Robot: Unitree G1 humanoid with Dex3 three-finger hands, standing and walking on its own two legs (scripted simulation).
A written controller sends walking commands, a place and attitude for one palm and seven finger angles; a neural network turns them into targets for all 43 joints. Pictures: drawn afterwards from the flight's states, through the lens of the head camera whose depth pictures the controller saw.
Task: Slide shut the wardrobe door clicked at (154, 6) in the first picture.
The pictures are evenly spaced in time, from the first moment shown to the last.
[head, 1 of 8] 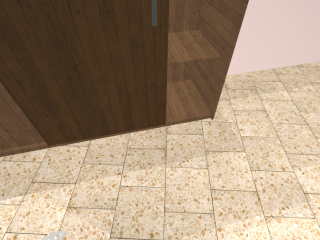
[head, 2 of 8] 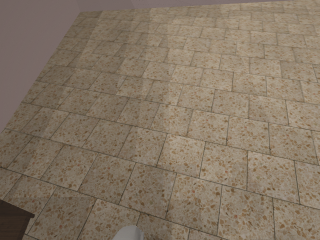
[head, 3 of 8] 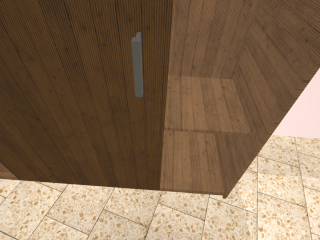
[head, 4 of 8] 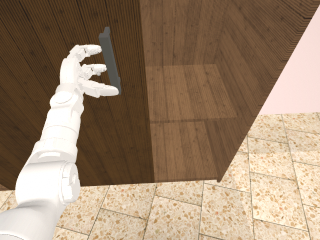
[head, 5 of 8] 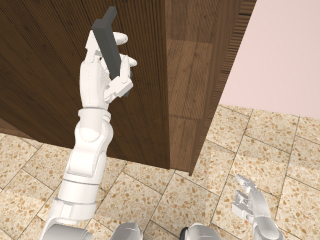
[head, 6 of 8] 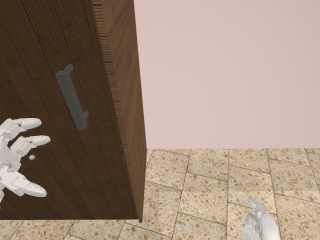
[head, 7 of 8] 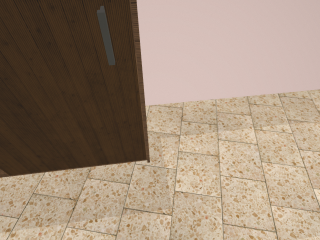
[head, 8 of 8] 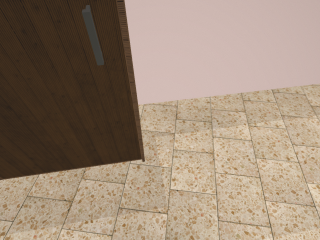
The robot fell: no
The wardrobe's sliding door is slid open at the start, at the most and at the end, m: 0.41 0.41 0.00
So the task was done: yes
